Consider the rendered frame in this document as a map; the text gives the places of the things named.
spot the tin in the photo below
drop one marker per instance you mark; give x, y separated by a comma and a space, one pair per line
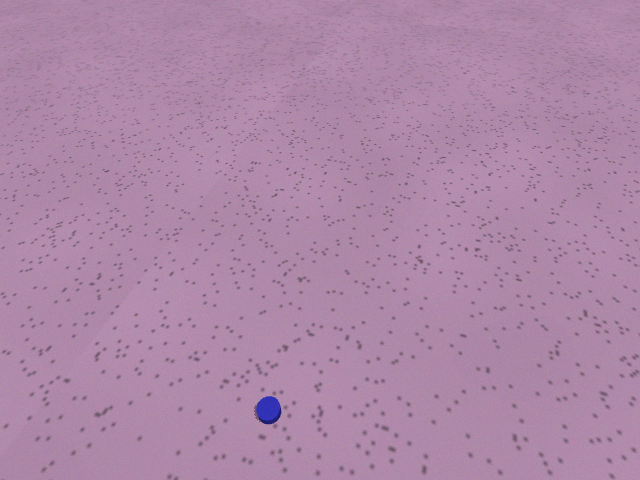
268, 410

